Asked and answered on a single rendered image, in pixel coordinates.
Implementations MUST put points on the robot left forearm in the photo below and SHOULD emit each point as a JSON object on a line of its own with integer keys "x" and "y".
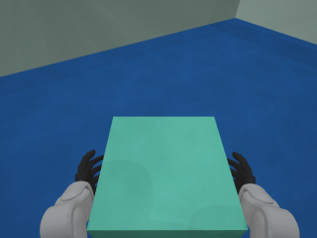
{"x": 70, "y": 213}

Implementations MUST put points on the robot left hand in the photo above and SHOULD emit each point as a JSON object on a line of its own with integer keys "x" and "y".
{"x": 85, "y": 171}

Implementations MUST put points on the robot right hand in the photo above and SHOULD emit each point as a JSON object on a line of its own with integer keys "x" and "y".
{"x": 242, "y": 173}

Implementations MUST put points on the carton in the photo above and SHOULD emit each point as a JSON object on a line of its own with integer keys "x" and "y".
{"x": 165, "y": 177}

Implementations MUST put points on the robot right forearm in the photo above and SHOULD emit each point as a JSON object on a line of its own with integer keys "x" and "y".
{"x": 264, "y": 216}

